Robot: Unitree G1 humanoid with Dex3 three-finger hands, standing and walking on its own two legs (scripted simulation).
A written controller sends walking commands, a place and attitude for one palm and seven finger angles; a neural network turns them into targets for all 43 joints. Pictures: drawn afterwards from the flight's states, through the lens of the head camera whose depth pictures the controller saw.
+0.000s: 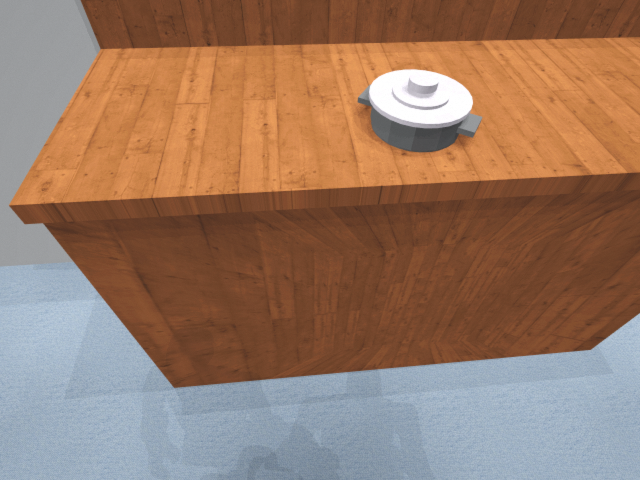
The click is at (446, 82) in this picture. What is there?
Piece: lid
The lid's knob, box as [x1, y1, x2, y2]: [408, 71, 438, 93]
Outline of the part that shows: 409,76 408,86 410,89 416,92 430,93 436,89 438,78 434,74 429,72 418,71 412,73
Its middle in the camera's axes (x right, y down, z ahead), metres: +0.17 -0.25 +0.63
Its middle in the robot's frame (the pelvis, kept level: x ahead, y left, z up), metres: +0.68 -0.13 +0.16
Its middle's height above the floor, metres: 0.93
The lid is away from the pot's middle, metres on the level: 0.00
